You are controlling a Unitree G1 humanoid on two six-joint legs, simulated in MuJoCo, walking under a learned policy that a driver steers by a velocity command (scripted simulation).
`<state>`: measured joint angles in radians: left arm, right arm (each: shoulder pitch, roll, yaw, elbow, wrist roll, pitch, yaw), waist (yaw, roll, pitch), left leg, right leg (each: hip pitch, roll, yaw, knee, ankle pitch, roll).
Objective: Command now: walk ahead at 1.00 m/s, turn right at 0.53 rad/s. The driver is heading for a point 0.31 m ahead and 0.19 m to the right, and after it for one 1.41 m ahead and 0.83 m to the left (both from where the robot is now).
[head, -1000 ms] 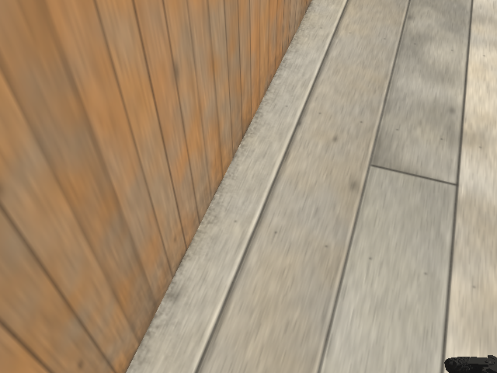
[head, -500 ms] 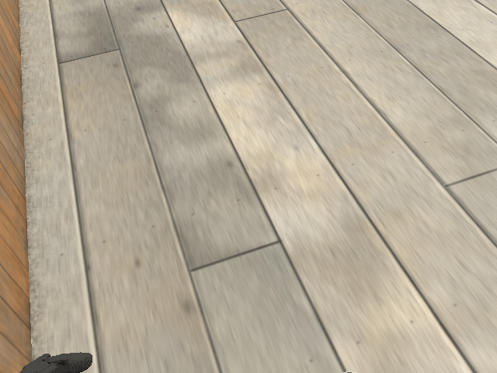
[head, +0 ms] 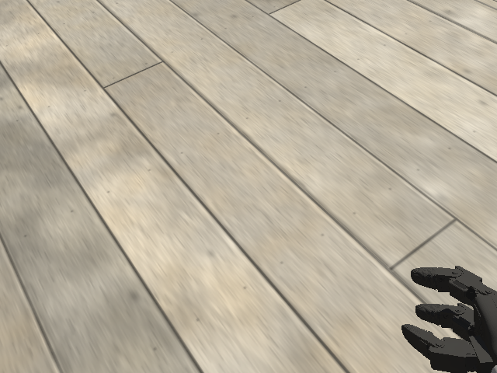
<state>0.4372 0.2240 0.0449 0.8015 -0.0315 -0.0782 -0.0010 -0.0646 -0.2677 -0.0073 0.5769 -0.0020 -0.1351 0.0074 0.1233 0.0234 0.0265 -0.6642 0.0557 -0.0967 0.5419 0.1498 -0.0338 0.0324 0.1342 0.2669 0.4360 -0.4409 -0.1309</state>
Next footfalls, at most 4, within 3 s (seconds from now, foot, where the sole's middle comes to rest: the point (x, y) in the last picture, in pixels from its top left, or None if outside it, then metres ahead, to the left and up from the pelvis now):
0.08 left None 0.31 0.17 -0.77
0.54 right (360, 293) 0.73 -0.15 -0.77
1.02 left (274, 186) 1.11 0.13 -0.77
1.44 right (279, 102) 1.56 0.15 -0.77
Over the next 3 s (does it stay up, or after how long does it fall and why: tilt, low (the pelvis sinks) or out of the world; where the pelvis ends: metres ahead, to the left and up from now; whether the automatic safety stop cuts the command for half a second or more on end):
stays up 1.70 0.96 0.01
